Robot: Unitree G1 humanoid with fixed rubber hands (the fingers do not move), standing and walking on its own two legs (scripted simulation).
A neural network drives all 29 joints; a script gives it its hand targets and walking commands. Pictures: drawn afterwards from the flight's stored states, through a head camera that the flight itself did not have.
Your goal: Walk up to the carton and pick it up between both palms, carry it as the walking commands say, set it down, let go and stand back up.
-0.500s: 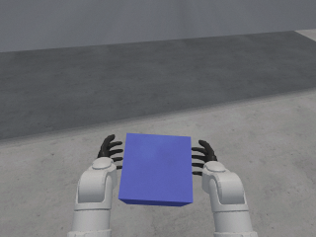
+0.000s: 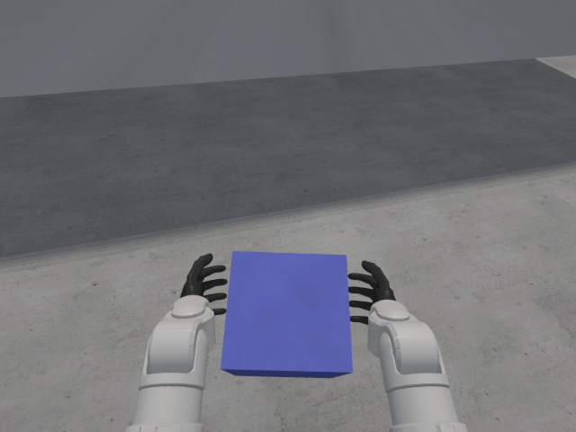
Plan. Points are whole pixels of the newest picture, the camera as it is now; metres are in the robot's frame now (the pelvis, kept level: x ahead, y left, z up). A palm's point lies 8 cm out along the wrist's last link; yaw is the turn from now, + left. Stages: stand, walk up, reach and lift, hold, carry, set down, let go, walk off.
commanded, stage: carry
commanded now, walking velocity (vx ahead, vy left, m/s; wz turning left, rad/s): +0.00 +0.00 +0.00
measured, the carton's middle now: (286, 320) +0.33 +0.01 -0.05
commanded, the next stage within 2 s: hold in 0.18 s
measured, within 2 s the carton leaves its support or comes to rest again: neither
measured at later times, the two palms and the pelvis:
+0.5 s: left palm (186, 336) +0.26 +0.14 +0.04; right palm (382, 333) +0.27 -0.12 +0.04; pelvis +0.00 -0.01 +0.01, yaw +8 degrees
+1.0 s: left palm (207, 341) +0.29 +0.13 -0.03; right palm (374, 335) +0.29 -0.13 -0.03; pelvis -0.04 -0.02 -0.01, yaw +8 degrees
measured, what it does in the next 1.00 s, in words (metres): stands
